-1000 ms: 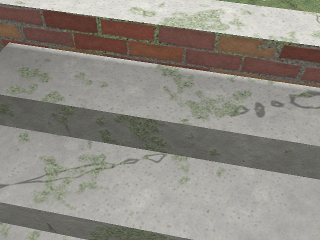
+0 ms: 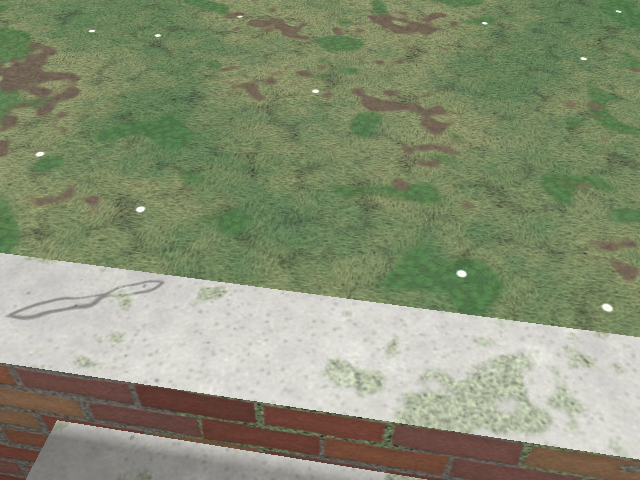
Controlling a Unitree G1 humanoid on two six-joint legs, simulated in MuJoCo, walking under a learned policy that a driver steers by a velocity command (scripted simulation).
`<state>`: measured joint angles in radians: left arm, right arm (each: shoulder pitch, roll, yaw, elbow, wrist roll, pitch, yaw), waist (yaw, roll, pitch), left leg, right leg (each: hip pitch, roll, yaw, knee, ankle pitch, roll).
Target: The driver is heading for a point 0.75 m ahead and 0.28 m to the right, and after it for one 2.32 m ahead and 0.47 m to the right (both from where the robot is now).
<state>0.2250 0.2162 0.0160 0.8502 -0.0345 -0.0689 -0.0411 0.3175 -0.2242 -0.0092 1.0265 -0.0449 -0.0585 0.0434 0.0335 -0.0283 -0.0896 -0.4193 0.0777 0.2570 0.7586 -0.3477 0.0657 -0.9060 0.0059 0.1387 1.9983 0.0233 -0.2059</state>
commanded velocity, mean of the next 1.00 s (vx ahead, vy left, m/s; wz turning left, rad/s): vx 0.50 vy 0.00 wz -0.55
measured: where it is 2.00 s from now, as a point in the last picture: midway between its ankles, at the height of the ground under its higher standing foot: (512, 247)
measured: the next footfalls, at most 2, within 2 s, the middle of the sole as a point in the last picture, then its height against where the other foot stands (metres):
right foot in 0.38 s outside the picture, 0.17 m higher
left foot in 0.90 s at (373, 335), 0.17 m higher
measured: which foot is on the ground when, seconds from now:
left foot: down 0.00-0.40, up 0.42-0.88, down 0.90-1.00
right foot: up 0.00-0.36, down 0.38-0.90, up 0.92-1.00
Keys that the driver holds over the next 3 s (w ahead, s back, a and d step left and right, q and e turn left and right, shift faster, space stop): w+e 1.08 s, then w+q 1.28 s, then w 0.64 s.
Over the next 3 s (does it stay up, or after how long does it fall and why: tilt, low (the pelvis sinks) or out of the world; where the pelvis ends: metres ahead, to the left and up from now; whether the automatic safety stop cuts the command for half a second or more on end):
stays up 1.54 -0.35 0.37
